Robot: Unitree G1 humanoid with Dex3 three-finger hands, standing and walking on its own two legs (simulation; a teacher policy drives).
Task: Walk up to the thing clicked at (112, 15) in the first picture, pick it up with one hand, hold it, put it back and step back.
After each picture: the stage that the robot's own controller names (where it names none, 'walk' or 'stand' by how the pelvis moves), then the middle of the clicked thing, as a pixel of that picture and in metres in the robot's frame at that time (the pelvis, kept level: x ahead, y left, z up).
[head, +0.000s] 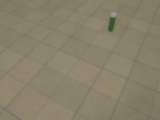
stand; (112, 22) +1.67 -0.41 -0.66
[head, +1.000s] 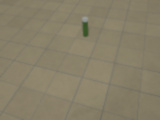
walk; (85, 27) +1.59 +0.02 -0.63
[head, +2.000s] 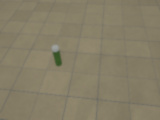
walk; (57, 55) +1.10 +0.29 -0.65
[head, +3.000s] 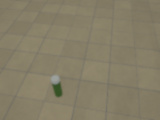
walk; (57, 86) +0.73 +0.24 -0.65
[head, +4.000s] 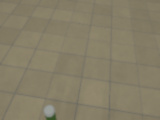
stand; (50, 116) +0.45 +0.20 -0.63
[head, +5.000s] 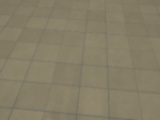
stand; out of the picture +0.39 +0.21 -0.66
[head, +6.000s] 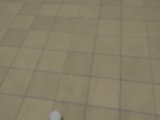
stand; out of the picture +0.38 +0.22 -0.64
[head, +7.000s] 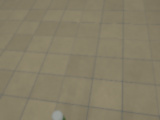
stand; out of the picture +0.41 +0.23 -0.63
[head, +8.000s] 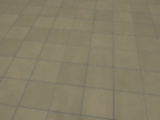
stand; out of the picture +0.39 +0.20 -0.65
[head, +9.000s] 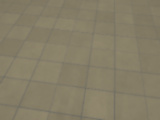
stand; out of the picture +0.38 +0.19 -0.66
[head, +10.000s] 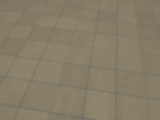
stand; out of the picture +0.36 +0.19 -0.66
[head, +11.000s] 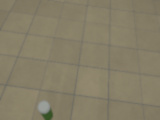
go down; (46, 111) +0.38 +0.20 -0.59
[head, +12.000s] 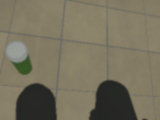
go down; (21, 60) +0.44 +0.23 -0.25
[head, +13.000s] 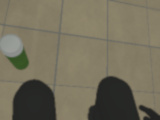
close in; (16, 55) +0.44 +0.23 -0.23
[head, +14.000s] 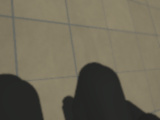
close; out of the picture +0.42 +0.26 -0.16
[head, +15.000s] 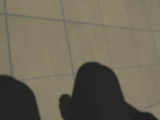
close; out of the picture +0.42 +0.27 -0.16
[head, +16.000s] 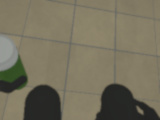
lift; (10, 69) +0.35 +0.23 -0.03
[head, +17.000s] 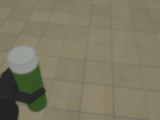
hold; (31, 83) +0.32 +0.16 +0.07
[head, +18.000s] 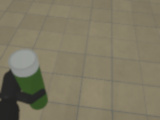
hold; (32, 84) +0.33 +0.17 +0.04
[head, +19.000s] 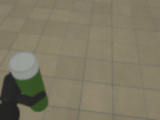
hold; (32, 86) +0.32 +0.17 +0.04
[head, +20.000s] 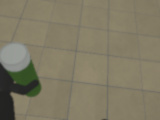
crouch; (25, 74) +0.37 +0.18 -0.02
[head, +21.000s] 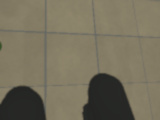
lower; out of the picture +0.49 +0.25 -0.05
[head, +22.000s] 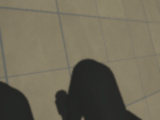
lower; out of the picture +0.46 +0.28 -0.16
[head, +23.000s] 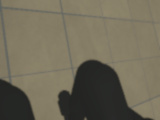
lower; out of the picture +0.44 +0.28 -0.16
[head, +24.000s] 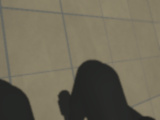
lower; out of the picture +0.43 +0.28 -0.16
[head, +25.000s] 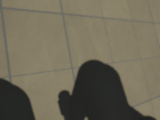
lower; out of the picture +0.42 +0.29 -0.16
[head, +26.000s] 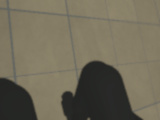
open; out of the picture +0.43 +0.27 -0.17
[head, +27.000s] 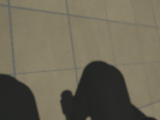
stand; out of the picture +0.42 +0.27 -0.17
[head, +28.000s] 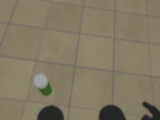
walk; (43, 86) +0.41 +0.20 -0.44
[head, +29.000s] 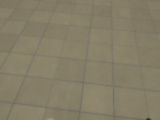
stand; out of the picture +0.37 +0.18 -0.60
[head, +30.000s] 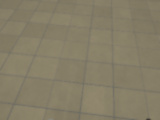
stand; out of the picture +0.37 +0.18 -0.60
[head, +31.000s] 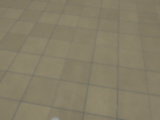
stand; out of the picture +0.38 +0.17 -0.63
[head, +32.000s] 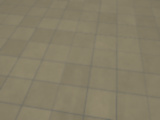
stand; out of the picture +0.39 +0.18 -0.66
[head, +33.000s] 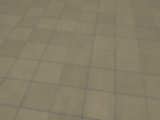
stand; out of the picture +0.37 +0.19 -0.66
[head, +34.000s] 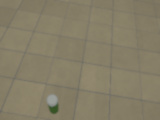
walk; (53, 104) +0.43 +0.14 -0.63
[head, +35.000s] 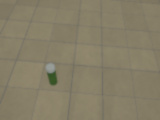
walk; (52, 75) +0.70 +0.23 -0.63
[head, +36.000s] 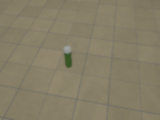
stand; (68, 57) +1.04 +0.16 -0.64
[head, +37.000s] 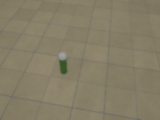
stand; (63, 63) +0.97 +0.17 -0.65
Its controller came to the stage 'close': yes
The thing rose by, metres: 0.67
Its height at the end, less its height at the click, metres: +0.00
